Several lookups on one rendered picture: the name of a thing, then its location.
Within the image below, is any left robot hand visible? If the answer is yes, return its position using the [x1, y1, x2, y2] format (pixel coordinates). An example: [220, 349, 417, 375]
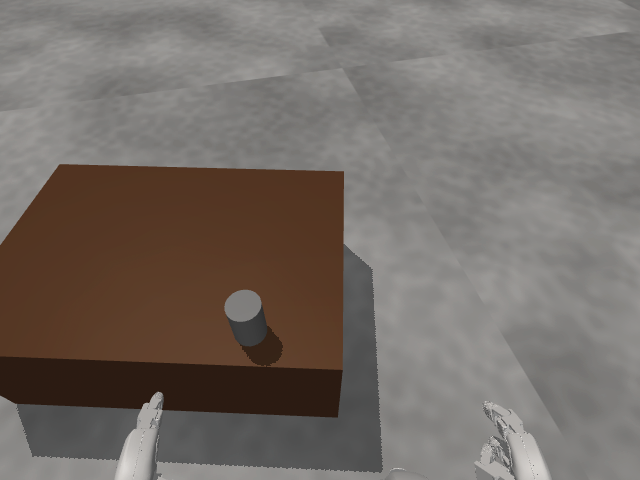
[114, 392, 173, 480]

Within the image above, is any can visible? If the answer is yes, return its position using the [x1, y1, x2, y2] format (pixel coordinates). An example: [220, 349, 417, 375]
[224, 290, 267, 346]

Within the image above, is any right robot hand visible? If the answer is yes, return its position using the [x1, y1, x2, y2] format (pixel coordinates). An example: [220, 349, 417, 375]
[474, 401, 553, 480]

